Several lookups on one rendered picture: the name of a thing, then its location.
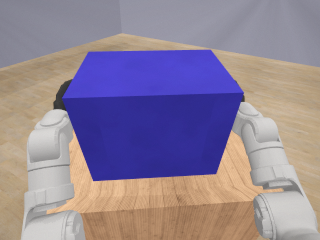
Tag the pedestal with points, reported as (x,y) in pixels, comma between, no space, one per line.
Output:
(196,207)

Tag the robot left hand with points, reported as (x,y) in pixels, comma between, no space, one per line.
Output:
(58,104)

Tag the carton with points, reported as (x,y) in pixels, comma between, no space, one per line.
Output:
(152,113)

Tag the right robot upper arm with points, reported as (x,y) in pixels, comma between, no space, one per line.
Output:
(284,215)

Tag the left robot forearm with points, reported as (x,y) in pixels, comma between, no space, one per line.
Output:
(48,161)

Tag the right robot forearm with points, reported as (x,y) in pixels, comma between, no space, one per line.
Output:
(263,146)

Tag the left robot upper arm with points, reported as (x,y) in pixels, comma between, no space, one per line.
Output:
(63,225)

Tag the robot right hand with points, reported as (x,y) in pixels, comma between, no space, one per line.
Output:
(243,98)

